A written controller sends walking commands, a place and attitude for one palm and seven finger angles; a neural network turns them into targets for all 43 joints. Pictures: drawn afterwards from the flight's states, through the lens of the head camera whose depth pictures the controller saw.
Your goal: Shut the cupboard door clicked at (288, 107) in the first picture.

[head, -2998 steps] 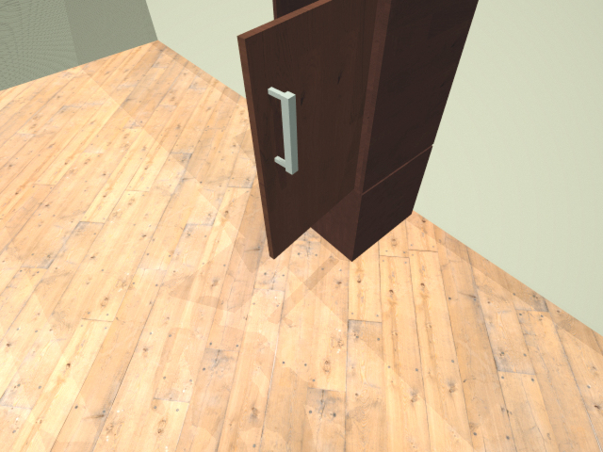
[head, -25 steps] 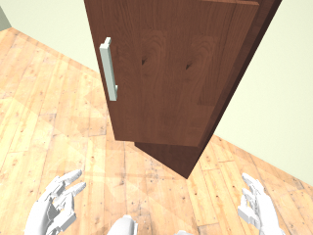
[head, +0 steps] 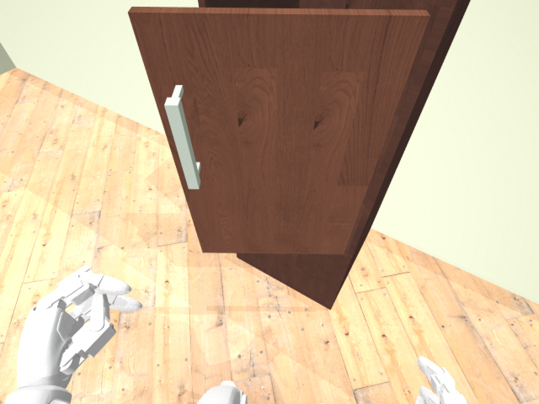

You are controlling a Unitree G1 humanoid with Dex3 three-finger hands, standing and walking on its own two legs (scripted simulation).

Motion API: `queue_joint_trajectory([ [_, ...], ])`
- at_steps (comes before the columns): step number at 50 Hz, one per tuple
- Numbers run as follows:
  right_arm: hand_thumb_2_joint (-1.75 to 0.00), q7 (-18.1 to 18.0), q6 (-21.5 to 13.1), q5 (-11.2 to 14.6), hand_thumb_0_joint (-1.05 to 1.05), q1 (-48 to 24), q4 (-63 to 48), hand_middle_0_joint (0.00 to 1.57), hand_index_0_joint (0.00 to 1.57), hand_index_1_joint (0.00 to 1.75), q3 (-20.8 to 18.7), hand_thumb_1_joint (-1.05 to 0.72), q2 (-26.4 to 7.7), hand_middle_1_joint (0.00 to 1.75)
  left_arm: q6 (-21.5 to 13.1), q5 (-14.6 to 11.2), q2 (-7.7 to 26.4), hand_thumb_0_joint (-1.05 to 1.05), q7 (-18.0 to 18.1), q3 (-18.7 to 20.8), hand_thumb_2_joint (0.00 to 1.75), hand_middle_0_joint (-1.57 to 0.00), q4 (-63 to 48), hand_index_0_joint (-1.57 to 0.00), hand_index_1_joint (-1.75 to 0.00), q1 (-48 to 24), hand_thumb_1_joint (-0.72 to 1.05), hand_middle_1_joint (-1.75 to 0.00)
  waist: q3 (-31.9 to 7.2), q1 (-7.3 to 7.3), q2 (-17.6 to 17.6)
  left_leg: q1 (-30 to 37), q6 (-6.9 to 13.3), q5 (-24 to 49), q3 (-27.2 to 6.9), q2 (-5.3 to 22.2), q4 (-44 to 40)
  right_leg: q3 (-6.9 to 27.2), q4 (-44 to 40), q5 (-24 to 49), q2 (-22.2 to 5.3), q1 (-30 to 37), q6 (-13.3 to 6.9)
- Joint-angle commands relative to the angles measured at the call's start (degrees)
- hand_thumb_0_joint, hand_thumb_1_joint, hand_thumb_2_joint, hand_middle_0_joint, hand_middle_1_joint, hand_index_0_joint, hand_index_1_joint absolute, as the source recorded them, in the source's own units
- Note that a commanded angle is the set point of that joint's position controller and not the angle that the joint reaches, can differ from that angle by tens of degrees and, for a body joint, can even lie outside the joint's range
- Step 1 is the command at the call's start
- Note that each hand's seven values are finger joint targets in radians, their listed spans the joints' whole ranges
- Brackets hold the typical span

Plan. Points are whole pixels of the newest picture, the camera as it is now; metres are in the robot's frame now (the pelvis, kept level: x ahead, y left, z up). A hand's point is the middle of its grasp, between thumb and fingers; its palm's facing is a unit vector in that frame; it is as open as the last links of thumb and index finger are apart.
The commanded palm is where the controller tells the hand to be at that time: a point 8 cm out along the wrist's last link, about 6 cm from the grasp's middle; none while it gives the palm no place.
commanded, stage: raise the hand and make a fist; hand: left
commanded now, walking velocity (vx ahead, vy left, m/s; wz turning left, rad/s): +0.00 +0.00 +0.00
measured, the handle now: (187, 141) +0.49 +0.17 +0.12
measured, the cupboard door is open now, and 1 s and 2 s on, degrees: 31 31 31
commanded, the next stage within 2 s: bring the fist close to the handle in 1.00 s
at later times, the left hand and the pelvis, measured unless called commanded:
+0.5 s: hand (93, 306) +0.22 +0.22 +0.10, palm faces +0.06 -1.00 -0.03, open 3.1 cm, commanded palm +0.19 +0.28 +0.12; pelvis +0.00 +0.04 +0.02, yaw +1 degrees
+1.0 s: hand (93, 284) +0.23 +0.22 +0.13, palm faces +0.12 -0.99 -0.05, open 3.1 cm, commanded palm +0.20 +0.26 +0.13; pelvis +0.00 +0.02 +0.03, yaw +1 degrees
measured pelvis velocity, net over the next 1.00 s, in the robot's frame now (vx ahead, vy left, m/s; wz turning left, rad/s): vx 0.00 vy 0.02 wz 0.02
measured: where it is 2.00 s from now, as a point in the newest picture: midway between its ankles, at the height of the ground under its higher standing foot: outside the picture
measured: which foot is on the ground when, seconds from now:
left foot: down 0.00-1.00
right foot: down 0.00-1.00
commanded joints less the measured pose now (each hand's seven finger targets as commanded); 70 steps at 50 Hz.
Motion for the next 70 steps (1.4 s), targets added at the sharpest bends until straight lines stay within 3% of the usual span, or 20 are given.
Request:
queue_joint_trajectory([
  [1, -0.9, -0.2, -5.2, 0.5, 0.0, -6.5, -9.9, 0.2, 0.2, 0.3, -2.2, -0.9, -7.4, 0.3, -5.5, -0.8, 5.3, 0.0, -4.8, -3.2, 0.9, -1.04, -9.6, -1.04, -1.22, -4.4, 0.9, -1.22, -7.4, -1.29, -0.5, 8.9, 0.7, 6.0, -4.1, -0.9, -6.3, 5.5, -11.0, 7.5, -1.0, -2.1, 2.7],
  [4, -0.9, -0.9, -5.3, 0.9, 0.0, -6.6, -10.9, 0.2, 0.2, 0.3, -2.3, -0.9, -7.8, 0.3, -2.4, -1.2, 8.9, 0.0, -4.6, 0.0, 0.9, -1.1, -12.8, -1.1, -1.28, -5.4, 0.9, -1.28, -11.3, 0.2, 0.2, 12.1, 0.9, 5.7, -4.4, -0.9, -8.9, 4.7, -12.1, 6.1, -0.8, 0.9, 2.1],
  [7, -0.9, -1.1, -4.8, 0.5, 0.0, -7.5, -11.4, 0.2, 0.2, 0.3, -1.8, -0.9, -7.1, 0.3, -0.7, -0.6, 11.2, 0.0, -0.8, 3.8, 0.9, -1.15, -16.9, -1.15, -1.34, -5.7, 0.9, -1.34, -12.5, 1.98, 2.4, 15.6, 0.5, 7.9, -5.5, -0.5, -11.8, 2.1, -10.6, 9.8, 0.1, 3.1, 1.4],
  [11, -0.9, -0.3, -3.8, 0.4, 0.0, -7.7, -11.7, 0.2, 0.2, 0.3, -0.9, -0.9, -6.5, 0.3, 0.8, 0.1, 7.1, 0.0, 2.8, 1.3, 0.9, -1.23, -17.5, -1.23, -1.42, -6.0, 0.9, -1.42, -8.2, 0.93, 2.2, 17.6, -0.3, 8.2, -6.7, 0.4, -14.0, 0.2, -10.7, 11.4, 0.7, 2.0, 1.2],
  [17, -0.9, -0.1, -2.9, 1.0, 0.0, -7.3, -12.1, 0.2, 0.2, 0.3, 0.1, -0.9, -7.8, 0.3, 7.6, 1.9, 5.5, 0.0, -0.1, -4.0, 0.9, -1.3, -12.1, -1.3, -1.5, -9.0, 0.9, -1.5, -1.8, -0.57, 1.3, 17.3, -0.4, 1.9, -8.6, 0.9, -17.9, 0.3, -13.8, 8.8, 0.6, 2.8, 1.3],
  [22, -0.9, -0.8, -2.9, 0.9, 0.0, -7.9, -12.3, 0.2, 0.2, 0.3, 0.9, -0.9, -7.4, 0.3, 9.8, 1.9, 10.7, 0.0, 0.1, 1.0, 0.9, -1.3, -17.0, -1.3, -1.5, -15.4, 0.9, -1.5, -4.9, 0.65, 2.6, 21.0, -0.5, 3.2, -8.7, 0.8, -19.8, 0.5, -15.4, 9.9, 0.6, 6.4, 1.1],
  [27, -0.9, -0.4, -3.8, 0.4, 0.0, -8.8, -11.2, 0.2, 0.2, 0.3, 1.6, -0.9, -6.6, 0.3, 8.1, 1.1, 10.5, 0.0, 2.0, 2.7, 0.9, -1.3, -19.1, -1.3, -1.5, -17.8, 0.9, -1.5, -6.0, 0.99, 4.4, 23.9, -1.0, 6.3, -8.6, 0.7, -20.5, 0.3, -16.3, 11.7, 0.7, 8.0, 0.8],
  [29, -0.9, -0.1, -4.1, 0.8, 0.0, -9.2, -10.7, 0.2, 0.2, 0.3, 1.5, -0.9, -6.7, 0.3, 8.6, 1.2, 8.4, 0.0, 1.3, 0.5, 0.9, -1.3, -17.9, -1.3, -1.5, -18.2, 0.9, -1.5, -5.0, 0.36, 4.9, 24.4, -1.2, 5.7, -8.8, 0.8, -21.2, 0.1, -16.8, 11.5, 0.5, 7.6, 1.0],
  [33, -0.9, -0.2, -4.2, 1.5, 0.0, -8.8, -10.2, 0.2, 0.2, 0.3, 1.2, -0.9, -7.3, 0.3, 13.2, 0.6, 5.4, 0.0, -1.5, -2.4, 0.9, -1.3, -9.9, -1.3, -1.5, -12.7, 0.9, -1.5, -0.6, 0.51, 0.7, 21.6, -0.7, 3.1, -8.0, 0.5, -22.2, 0.3, -19.2, 10.6, 0.2, 8.5, 1.3],
  [36, -0.9, -0.6, -4.0, 1.5, 0.0, -9.1, -10.9, 0.2, 0.2, 0.3, 0.8, -0.9, -7.7, 0.3, 15.1, 0.2, 7.6, 0.0, -2.3, -0.4, 0.9, -1.3, -11.1, -1.3, -1.5, -13.3, 0.9, -1.5, -2.1, 1.05, -1.0, 21.8, -0.3, 4.0, -6.9, -0.1, -22.1, 0.9, -20.3, 10.7, 0.1, 9.8, 1.5],
  [42, -0.9, -0.3, -4.9, 0.2, 0.0, -9.3, -10.2, 0.2, 0.2, 0.3, 1.1, -0.9, -6.7, 0.3, 8.6, 1.4, 11.8, 0.0, 2.4, 4.3, 0.9, -1.3, -20.1, -1.3, -1.5, -19.2, 0.9, -1.5, -5.9, 1.34, 3.1, 24.7, -0.4, 9.6, -6.0, -0.2, -20.7, 1.2, -18.9, 12.8, 0.2, 10.9, 1.1],
  [46, -0.9, 0.4, -5.3, 0.3, 0.0, -9.3, -9.0, 0.2, 0.2, 0.3, 1.0, -0.9, -6.7, 0.3, 6.1, 1.1, 7.5, 0.0, 2.0, 0.5, 0.9, -1.3, -15.4, -1.3, -1.5, -16.8, 0.9, -1.5, -3.1, -0.06, 3.6, 23.6, -0.4, 6.9, -5.6, -0.4, -19.7, 1.3, -19.1, 11.1, 0.1, 8.4, 1.2],
  [49, -0.9, 0.3, -5.0, 0.8, 0.0, -8.8, -9.2, 0.2, 0.2, 0.3, 0.6, -0.9, -7.5, 0.3, 8.6, 1.1, 6.6, 0.0, -0.4, -1.5, 0.9, -1.3, -11.1, -1.3, -1.5, -13.6, 0.9, -1.5, -2.1, -0.16, 1.2, 21.7, 0.1, 6.2, -5.0, -0.6, -19.4, 2.1, -20.3, 10.8, -0.3, 8.9, 1.6],
  [53, -0.9, -0.4, -4.4, 1.2, 0.0, -8.9, -10.3, 0.2, 0.2, 0.3, 0.4, -0.9, -7.5, 0.3, 11.9, 0.5, 8.5, 0.0, -2.1, 0.0, 0.9, -1.3, -11.4, -1.3, -1.5, -13.3, 0.9, -1.5, -2.8, 0.59, -1.9, 20.9, 0.5, 7.6, -3.8, -1.1, -18.9, 3.6, -22.0, 11.4, -0.9, 11.1, 2.2],
  [57, -0.9, -0.7, -4.7, 0.6, 0.0, -9.5, -9.8, 0.2, 0.2, 0.3, 0.9, -0.9, -6.8, 0.3, 9.1, 0.6, 10.4, 0.0, 0.6, 2.2, 0.9, -1.3, -16.9, -1.3, -1.5, -22.4, 0.9, -1.5, -3.9, 0.09, -0.5, 22.6, 0.6, 9.7, -3.8, -1.2, -18.1, 3.8, -21.1, 13.1, -0.7, 10.7, 2.2],
  [60, -0.9, -0.4, -5.2, 0.3, 0.0, -9.3, -8.3, 0.2, 0.2, 0.3, 1.0, -0.9, -6.4, 0.3, 6.1, 1.1, 8.5, 0.0, 2.1, 1.1, 0.9, -1.3, -14.8, -1.3, -1.5, -25.4, 0.9, -1.5, -3.9, -0.67, 1.3, 23.3, 0.5, 9.8, -3.8, -1.3, -17.2, 3.7, -20.2, 13.6, -0.6, 9.1, 2.0],
  [62, -0.9, -0.1, -5.1, 0.4, 0.0, -8.9, -7.7, 0.2, 0.2, 0.3, 0.9, -0.9, -6.9, 0.3, 5.7, 1.7, 8.1, 0.0, 1.9, -0.3, 0.9, -1.3, -11.5, -1.3, -1.5, -25.6, 0.9, -1.5, -4.0, -0.97, -0.1, 22.4, 0.7, 9.7, -3.6, -1.4, -16.6, 4.2, -20.2, 13.8, -0.8, 9.2, 2.2],
  [66, -0.9, -0.3, -4.0, 1.1, 0.0, -8.6, -7.5, 0.2, 0.2, 0.3, 0.5, -0.9, -7.3, 0.3, 9.7, 1.7, 7.9, 0.0, -0.6, -1.4, 0.9, -1.3, -3.1, -1.3, -1.5, -26.5, 0.9, -1.5, -3.6, -0.78, -1.9, 20.0, 0.6, 9.0, -2.6, -1.7, -16.1, 7.2, -22.5, 13.5, -2.0, 10.6, 3.1],
  [67, -0.9, -0.4, -3.6, 1.3, 0.0, -8.4, -7.3, 0.2, 0.2, 0.3, 0.6, -0.9, -7.6, 0.3, 10.9, 1.7, 9.3, 0.0, -1.0, -0.5, 0.9, -1.3, -0.8, -1.3, -1.5, -27.5, 0.9, -1.5, -3.2, -0.84, -4.5, 18.6, 0.7, 9.0, -2.7, -1.7, -15.6, 8.7, -23.3, 13.2, -2.5, 11.4, 3.7],
  [70, -0.9, -0.6, -2.7, 1.3, 0.0, -9.5, -7.9, 0.2, 0.2, 0.3, 0.5, -0.9, -7.2, 0.3, 12.4, 1.2, 10.5, 0.0, -0.8, 1.7, 0.9, -1.3, -1.1, -1.3, -1.5, -33.1, 0.9, -1.5, -5.9, 0.28, -3.5, 19.3, 0.5, 10.7, -2.4, -1.9, -16.1, 9.7, -23.4, 16.7, -3.4, 14.4, 4.0],
])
